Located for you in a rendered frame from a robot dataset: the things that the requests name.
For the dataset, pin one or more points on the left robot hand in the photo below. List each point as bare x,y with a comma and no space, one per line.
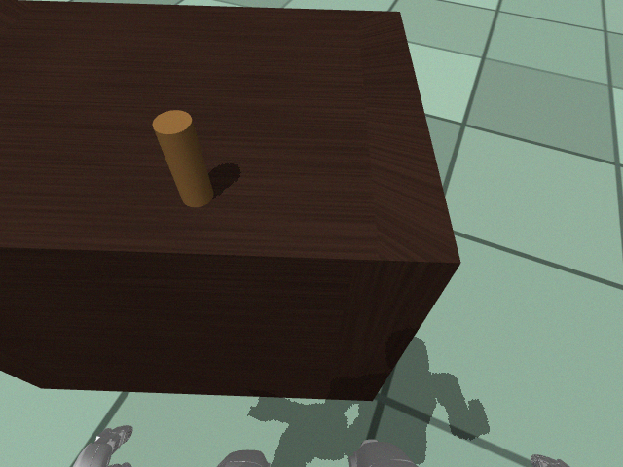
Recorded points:
98,454

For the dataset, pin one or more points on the can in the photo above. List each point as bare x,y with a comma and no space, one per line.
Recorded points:
179,142

